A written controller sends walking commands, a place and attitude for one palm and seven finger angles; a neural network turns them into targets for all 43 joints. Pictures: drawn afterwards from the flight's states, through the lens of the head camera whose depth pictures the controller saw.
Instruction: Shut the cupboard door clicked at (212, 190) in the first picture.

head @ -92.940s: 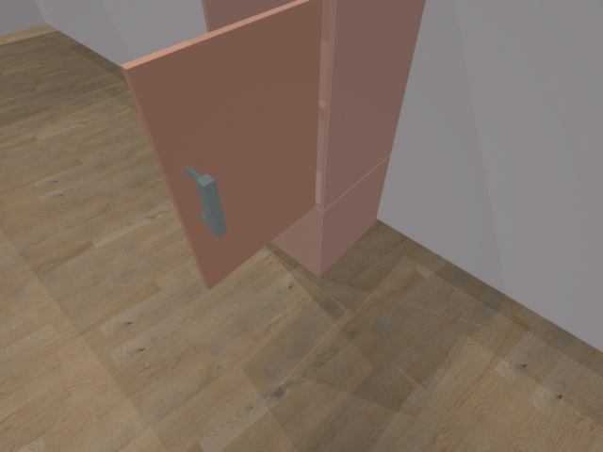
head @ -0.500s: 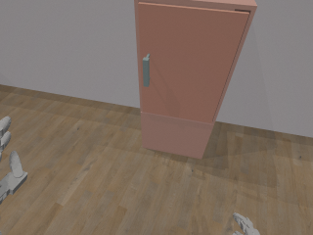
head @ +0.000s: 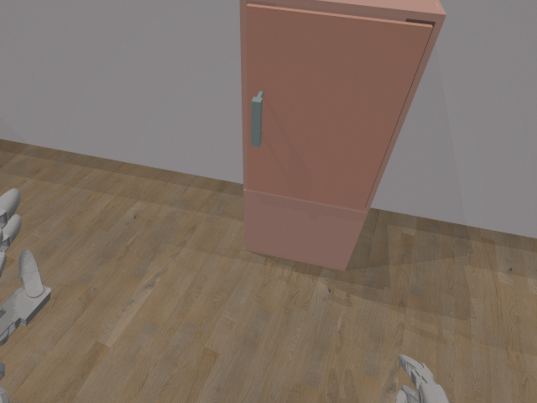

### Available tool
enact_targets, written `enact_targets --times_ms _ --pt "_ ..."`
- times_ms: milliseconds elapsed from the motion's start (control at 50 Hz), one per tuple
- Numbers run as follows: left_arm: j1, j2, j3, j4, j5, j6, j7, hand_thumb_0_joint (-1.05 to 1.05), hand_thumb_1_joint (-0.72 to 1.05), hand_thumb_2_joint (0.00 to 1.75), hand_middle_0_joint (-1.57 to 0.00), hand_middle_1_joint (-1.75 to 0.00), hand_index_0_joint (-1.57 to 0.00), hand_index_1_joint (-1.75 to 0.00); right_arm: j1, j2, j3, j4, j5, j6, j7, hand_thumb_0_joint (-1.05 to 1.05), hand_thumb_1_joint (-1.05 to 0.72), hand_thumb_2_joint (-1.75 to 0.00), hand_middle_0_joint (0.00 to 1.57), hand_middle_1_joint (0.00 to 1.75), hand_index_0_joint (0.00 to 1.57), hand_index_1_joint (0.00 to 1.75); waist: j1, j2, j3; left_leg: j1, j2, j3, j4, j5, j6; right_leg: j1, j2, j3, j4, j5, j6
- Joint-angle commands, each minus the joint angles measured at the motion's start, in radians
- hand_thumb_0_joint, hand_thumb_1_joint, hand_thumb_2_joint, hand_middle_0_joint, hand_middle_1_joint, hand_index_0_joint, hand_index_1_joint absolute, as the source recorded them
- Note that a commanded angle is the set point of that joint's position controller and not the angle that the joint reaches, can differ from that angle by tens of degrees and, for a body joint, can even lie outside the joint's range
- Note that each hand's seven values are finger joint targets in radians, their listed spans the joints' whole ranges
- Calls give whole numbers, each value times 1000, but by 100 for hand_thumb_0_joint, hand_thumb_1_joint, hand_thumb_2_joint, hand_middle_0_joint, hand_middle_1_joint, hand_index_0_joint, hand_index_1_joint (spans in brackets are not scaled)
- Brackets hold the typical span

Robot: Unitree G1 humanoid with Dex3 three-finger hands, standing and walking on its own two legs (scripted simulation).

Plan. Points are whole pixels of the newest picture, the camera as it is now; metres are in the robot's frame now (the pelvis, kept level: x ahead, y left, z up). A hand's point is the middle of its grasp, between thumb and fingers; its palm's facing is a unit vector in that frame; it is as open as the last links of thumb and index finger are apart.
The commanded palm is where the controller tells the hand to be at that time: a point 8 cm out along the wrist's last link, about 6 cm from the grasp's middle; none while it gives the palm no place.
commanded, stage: let the arm hang, fingers relaxed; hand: left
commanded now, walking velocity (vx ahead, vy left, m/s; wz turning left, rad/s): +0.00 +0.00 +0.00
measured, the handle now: (258, 118) +0.84 +0.09 -0.03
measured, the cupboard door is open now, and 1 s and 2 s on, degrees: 0 0 0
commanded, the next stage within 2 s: look to check the result in 1.10 s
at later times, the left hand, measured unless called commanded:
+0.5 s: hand out of the picture -0.06 +0.19 -0.18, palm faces +0.04 -0.98 -0.19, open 7.2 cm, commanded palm none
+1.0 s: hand out of the picture -0.04 +0.15 -0.18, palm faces +0.04 -0.99 -0.14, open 7.4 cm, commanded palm none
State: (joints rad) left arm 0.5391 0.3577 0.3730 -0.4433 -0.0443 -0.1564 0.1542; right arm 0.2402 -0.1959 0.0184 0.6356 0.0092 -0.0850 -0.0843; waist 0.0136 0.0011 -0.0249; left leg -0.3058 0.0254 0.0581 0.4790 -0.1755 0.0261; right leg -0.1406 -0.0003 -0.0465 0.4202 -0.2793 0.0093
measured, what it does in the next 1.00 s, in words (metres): stands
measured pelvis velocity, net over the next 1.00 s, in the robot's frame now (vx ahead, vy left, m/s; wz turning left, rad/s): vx -0.02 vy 0.00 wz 0.00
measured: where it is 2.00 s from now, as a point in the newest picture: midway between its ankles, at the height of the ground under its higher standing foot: outside the picture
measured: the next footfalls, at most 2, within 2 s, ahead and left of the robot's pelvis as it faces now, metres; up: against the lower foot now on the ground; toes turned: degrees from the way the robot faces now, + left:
none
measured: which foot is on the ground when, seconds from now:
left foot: down 0.00-1.00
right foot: down 0.00-1.00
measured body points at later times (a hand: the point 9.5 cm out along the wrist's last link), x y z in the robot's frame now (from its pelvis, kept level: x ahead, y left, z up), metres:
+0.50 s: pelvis -0.02 +0.01 +0.00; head +0.00 +0.03 +0.45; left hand -0.06 +0.25 -0.16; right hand -0.03 -0.24 -0.15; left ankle +0.05 +0.10 -0.74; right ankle -0.04 -0.12 -0.74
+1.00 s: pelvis -0.02 +0.00 +0.00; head -0.03 +0.01 +0.45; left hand -0.04 +0.21 -0.17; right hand -0.03 -0.22 -0.16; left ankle +0.05 +0.10 -0.74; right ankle -0.04 -0.12 -0.74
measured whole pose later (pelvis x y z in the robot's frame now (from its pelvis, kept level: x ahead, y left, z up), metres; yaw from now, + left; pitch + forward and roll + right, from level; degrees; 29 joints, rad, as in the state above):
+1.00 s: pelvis -0.02 +0.00 +0.00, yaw +0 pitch -2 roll +0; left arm 0.34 0.11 0.01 1.12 0.02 0.00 0.03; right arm 0.31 -0.14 -0.01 1.12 -0.02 0.02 -0.03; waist -0.02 -0.01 0.00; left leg -0.26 0.00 0.07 0.41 -0.12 0.03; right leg -0.14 -0.03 -0.04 0.45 -0.27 0.01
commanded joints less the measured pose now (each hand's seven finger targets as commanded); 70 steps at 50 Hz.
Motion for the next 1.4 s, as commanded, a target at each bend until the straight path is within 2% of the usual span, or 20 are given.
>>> enact_targets --times_ms 0,20,40,80,120,140,160,180,220,260,320,400,480,620,760,980,1040,1140,1240,1380 --pt "-86 42 -256 596 68 141 -140 0 90 90 -20 -30 -20 -30 -94 -274 -91 72 -1 -38 93 0 -90 -90 20 30 20 30 -31 95 -56 53 96 -74 46 217 -11 -135 -115 90 27 189 -36" --pt "-98 36 -263 579 65 163 -145 0 90 90 -20 -30 -20 -30 -81 -257 -83 52 0 -15 90 0 -90 -90 20 30 20 30 -31 99 -30 42 99 -76 37 146 -10 -161 -106 73 27 101 -33" --pt "-123 14 -273 628 73 156 -148 0 90 90 -20 -30 -20 -30 -66 -245 -81 80 -13 -7 91 0 -90 -90 20 30 20 30 -23 49 -56 19 113 -103 33 154 2 -156 -86 56 64 52 -38" --pt "-164 30 -286 721 73 157 -152 0 90 90 -20 -30 -20 -30 -82 -242 -59 84 -18 25 92 0 -90 -90 20 30 20 30 -16 -74 -11 -45 108 -142 -6 48 18 -136 -76 57 49 -14 -39" --pt "-207 36 -302 834 75 156 -151 0 90 90 -20 -30 -20 -30 -80 -219 -47 104 -27 46 92 0 -90 -90 20 30 20 30 -26 -224 17 -10 71 -135 24 17 10 -188 -114 111 -7 -36 -57" --pt "-225 41 -310 890 74 158 -147 0 90 90 -20 -30 -20 -30 -65 -206 -43 111 -29 59 94 0 -90 -90 20 30 20 30 -33 -258 24 18 53 -119 48 39 4 -213 -136 127 -21 -32 -71" --pt "-238 29 -320 940 71 164 -144 0 90 90 -20 -30 -20 -30 -48 -182 -37 128 -32 71 95 0 -90 -90 20 30 20 30 -39 -258 30 40 37 -102 64 40 -2 -235 -153 133 -32 -46 -80" --pt "-251 26 -327 989 68 168 -141 0 90 90 -20 -30 -20 -30 -41 -175 -34 145 -36 80 95 0 -90 -90 20 30 20 30 -42 -220 32 60 31 -94 65 54 -6 -241 -156 132 -30 -49 -84" --pt "-253 18 -339 1078 64 172 -137 0 90 90 -20 -30 -20 -30 -36 -165 -29 177 -37 88 94 0 -90 -90 20 30 20 30 -41 -76 47 71 43 -113 11 48 -4 -237 -129 120 -19 -93 -68" --pt "-216 6 -340 1169 61 172 -134 0 90 90 -20 -30 -20 -30 -31 -163 -27 209 -37 88 89 0 -90 -90 20 30 20 30 -21 85 45 13 62 -153 -73 -7 7 -145 -94 100 5 -80 -46" --pt "-152 -31 -328 1287 60 166 -131 0 90 90 -20 -30 -20 -30 -15 -136 -31 258 -36 88 76 0 -90 -90 20 30 20 30 -4 207 22 -14 61 -159 -123 -85 7 -54 -84 90 -11 -26 -51" --pt "-131 -44 -338 1396 57 165 -134 0 90 90 -20 -30 -20 -30 36 -128 -39 318 -28 92 64 0 -90 -90 20 30 20 30 -9 194 22 16 75 -177 -174 -166 7 -38 -73 73 -36 -26 -52" --pt "-115 -66 -346 1471 60 162 -133 0 90 90 -20 -30 -20 -30 81 -121 -46 365 -24 95 58 0 -90 -90 20 30 20 30 -17 65 67 44 80 -176 -193 -189 9 -76 -77 74 -70 -44 -50" --pt "-95 -92 -353 1541 61 158 -124 0 90 90 -20 -30 -20 -30 115 -97 -49 424 -23 99 56 0 -90 -90 20 30 20 30 -27 -57 121 93 73 -143 -183 -154 8 -156 -87 85 -103 -100 -43" --pt "-87 -107 -353 1559 64 159 -118 0 90 90 -20 -30 -20 -30 120 -56 -45 455 -24 102 59 0 -90 -90 20 30 20 30 -28 -48 157 85 59 -117 -168 -131 2 -188 -92 92 -114 -129 -40" --pt "-96 -136 -347 1562 63 159 -117 0 90 90 -20 -30 -20 -30 127 -29 -42 464 -28 97 54 0 -90 -90 20 30 20 30 -21 40 170 45 56 -127 -196 -165 -3 -156 -82 83 -100 -96 -40" --pt "-90 -134 -345 1560 62 156 -118 0 90 90 -20 -30 -20 -30 131 -28 -43 460 -26 96 52 0 -90 -90 20 30 20 30 -16 28 159 55 53 -120 -184 -143 -3 -146 -82 82 -105 -84 -43" --pt "-101 -139 -345 1561 59 146 -116 0 90 90 -20 -30 -20 -30 142 -23 -42 462 -23 87 51 0 -90 -90 20 30 20 30 -20 -6 104 109 56 -102 -143 -8 -1 -115 -92 87 -102 -2 -48" --pt "-103 -143 -346 1568 57 146 -114 0 90 90 -20 -30 -20 -30 140 -18 -39 472 -22 88 49 0 -90 -90 20 30 20 30 -21 -11 126 113 61 -95 -127 41 -1 -111 -97 83 -114 18 -48" --pt "-106 -150 -351 1577 57 149 -113 0 90 90 -20 -30 -20 -30 131 -13 -37 479 -24 92 48 0 -90 -90 20 30 20 30 -25 -7 140 114 61 -94 -132 17 -4 -111 -95 87 -120 4 -46"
